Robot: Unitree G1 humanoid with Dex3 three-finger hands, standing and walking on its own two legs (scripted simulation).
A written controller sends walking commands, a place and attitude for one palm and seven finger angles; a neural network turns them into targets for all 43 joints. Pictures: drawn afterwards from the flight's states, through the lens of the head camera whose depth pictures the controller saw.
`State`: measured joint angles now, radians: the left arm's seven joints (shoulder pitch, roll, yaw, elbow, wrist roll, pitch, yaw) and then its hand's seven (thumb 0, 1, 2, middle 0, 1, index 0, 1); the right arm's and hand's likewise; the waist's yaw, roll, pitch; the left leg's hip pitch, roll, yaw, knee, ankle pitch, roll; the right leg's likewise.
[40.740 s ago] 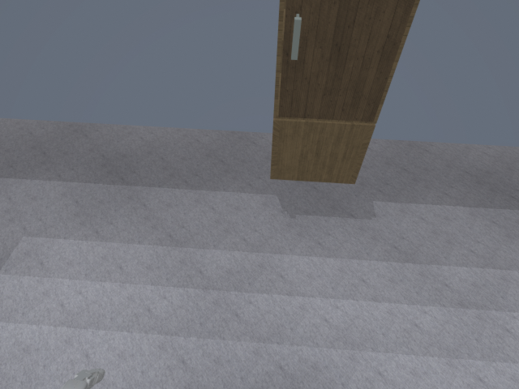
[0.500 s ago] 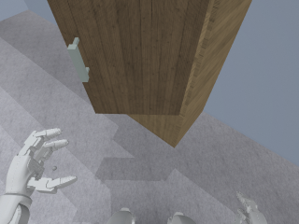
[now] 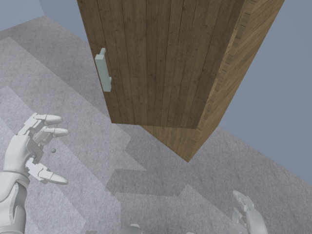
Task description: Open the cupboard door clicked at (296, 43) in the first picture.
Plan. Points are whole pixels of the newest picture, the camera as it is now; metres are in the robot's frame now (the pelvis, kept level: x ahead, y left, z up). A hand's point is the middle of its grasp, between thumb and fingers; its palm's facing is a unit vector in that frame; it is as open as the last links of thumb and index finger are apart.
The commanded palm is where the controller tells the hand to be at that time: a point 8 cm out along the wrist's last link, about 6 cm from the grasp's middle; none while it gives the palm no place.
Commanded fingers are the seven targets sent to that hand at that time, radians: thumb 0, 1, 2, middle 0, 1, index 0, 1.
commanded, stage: raise the hand with hooked fingers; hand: left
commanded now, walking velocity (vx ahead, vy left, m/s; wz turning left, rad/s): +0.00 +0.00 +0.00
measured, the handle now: (105, 70) +0.58 +0.22 +0.05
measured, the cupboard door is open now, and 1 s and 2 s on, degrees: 37 37 37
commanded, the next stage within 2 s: move the hooked fingers beside the handle in 0.60 s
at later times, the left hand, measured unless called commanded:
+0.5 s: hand (59, 141) +0.30 +0.26 +0.07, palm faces +0.04 -1.00 -0.04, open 14.0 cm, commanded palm +0.27 +0.31 +0.08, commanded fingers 0.00 -0.50 0.30 -0.30 -1.20 -0.30 -1.20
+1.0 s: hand (64, 126) +0.34 +0.26 +0.07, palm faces +0.04 -1.00 -0.02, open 14.0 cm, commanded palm +0.32 +0.31 +0.07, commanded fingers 0.00 -0.50 0.30 -0.30 -1.20 -0.30 -1.20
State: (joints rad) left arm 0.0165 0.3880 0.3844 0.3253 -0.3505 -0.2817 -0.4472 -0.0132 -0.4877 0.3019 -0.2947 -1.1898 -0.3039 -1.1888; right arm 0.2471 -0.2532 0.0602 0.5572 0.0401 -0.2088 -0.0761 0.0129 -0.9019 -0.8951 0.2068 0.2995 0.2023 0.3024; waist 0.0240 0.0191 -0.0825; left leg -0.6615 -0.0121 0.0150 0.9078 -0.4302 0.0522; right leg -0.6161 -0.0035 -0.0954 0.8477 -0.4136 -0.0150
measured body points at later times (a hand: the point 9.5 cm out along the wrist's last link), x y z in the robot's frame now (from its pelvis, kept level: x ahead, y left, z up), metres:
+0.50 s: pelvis +0.00 -0.01 +0.01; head +0.06 +0.00 +0.45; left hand +0.29 +0.31 +0.08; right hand +0.15 -0.26 -0.08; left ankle +0.01 +0.08 -0.69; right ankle +0.00 -0.12 -0.69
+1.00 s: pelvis +0.00 -0.02 +0.00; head +0.07 -0.01 +0.45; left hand +0.33 +0.32 +0.08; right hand +0.15 -0.28 -0.09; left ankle +0.01 +0.08 -0.69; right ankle +0.00 -0.12 -0.69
